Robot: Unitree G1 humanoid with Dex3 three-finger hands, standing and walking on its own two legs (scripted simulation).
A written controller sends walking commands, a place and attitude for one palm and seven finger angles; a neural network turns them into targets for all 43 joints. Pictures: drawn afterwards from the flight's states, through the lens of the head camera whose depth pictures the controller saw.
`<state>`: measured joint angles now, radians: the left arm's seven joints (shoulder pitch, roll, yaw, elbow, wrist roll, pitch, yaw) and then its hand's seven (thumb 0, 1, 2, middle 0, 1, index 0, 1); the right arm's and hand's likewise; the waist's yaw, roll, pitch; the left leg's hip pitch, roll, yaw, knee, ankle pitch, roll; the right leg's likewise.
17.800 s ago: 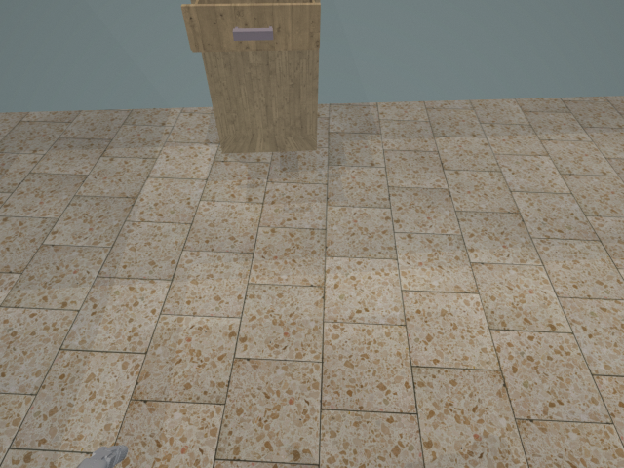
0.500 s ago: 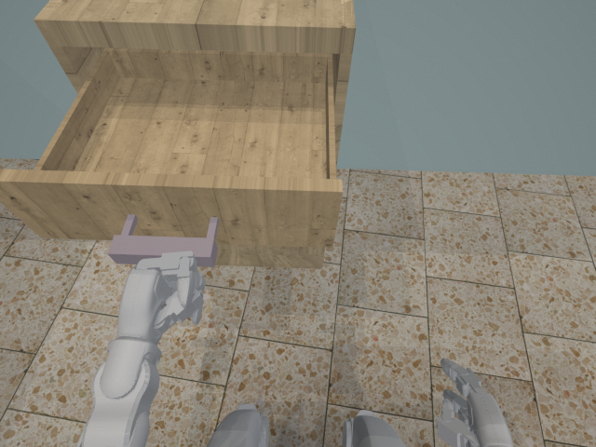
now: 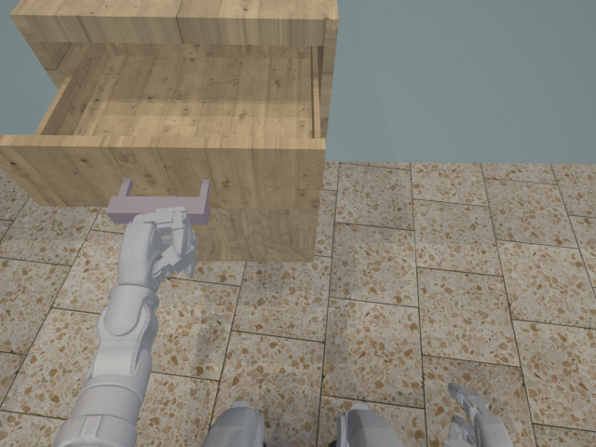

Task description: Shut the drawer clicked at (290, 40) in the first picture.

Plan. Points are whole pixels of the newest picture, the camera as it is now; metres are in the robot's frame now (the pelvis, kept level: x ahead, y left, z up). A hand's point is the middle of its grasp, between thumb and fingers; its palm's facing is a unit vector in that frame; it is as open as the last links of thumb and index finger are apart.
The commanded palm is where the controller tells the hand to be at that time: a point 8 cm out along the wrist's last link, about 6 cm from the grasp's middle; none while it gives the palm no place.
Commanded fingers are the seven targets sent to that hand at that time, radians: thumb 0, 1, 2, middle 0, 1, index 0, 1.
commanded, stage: push the drawer shut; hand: left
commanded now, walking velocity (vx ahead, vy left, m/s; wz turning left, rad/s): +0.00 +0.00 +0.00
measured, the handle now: (163, 197) +0.44 +0.20 +0.04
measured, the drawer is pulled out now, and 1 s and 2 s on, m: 0.23 0.09 0.00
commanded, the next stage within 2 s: none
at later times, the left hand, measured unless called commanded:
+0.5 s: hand (196, 207) +0.43 +0.15 +0.04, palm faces -0.02 -1.00 -0.03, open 2.9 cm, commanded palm +0.41 +0.21 +0.04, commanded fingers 0.00 0.90 0.90 -1.40 -1.60 -1.40 -1.60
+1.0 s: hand (202, 169) +0.50 +0.16 +0.04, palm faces +0.00 -1.00 -0.02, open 3.0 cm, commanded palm +0.48 +0.21 +0.04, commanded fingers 0.00 0.90 0.90 -1.40 -1.60 -1.40 -1.60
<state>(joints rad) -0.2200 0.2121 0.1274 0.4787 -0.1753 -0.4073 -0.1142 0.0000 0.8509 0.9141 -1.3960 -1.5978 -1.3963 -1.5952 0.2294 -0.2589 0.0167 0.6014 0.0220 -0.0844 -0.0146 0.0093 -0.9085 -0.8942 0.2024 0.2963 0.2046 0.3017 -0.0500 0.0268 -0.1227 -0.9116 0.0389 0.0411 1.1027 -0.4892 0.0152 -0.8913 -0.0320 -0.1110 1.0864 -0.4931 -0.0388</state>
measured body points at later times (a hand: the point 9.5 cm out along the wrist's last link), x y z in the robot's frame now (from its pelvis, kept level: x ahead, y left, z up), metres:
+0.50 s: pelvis +0.00 +0.01 +0.00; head +0.11 +0.01 +0.43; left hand +0.42 +0.21 +0.04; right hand +0.09 -0.25 -0.12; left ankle +0.02 +0.11 -0.66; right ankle +0.02 -0.10 -0.66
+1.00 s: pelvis +0.00 +0.02 -0.01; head +0.14 +0.02 +0.42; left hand +0.49 +0.21 +0.04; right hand +0.02 -0.25 -0.13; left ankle +0.02 +0.11 -0.66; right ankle +0.02 -0.10 -0.66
